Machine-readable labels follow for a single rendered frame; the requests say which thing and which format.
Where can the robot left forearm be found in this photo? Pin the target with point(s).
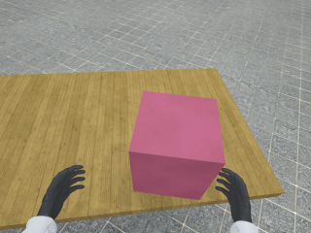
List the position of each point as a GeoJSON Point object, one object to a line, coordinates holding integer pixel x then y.
{"type": "Point", "coordinates": [40, 224]}

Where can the left robot hand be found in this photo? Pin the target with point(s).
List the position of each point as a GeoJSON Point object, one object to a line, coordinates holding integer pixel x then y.
{"type": "Point", "coordinates": [59, 190]}

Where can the right robot hand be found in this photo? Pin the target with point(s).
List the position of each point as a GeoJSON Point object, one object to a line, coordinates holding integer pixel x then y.
{"type": "Point", "coordinates": [237, 195]}

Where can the carton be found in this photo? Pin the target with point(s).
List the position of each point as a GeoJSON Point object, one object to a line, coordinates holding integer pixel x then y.
{"type": "Point", "coordinates": [177, 146]}

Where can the table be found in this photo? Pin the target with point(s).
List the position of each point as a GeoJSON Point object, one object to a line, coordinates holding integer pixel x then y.
{"type": "Point", "coordinates": [50, 122]}

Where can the robot right forearm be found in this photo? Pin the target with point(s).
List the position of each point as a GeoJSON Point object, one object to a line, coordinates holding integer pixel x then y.
{"type": "Point", "coordinates": [243, 226]}

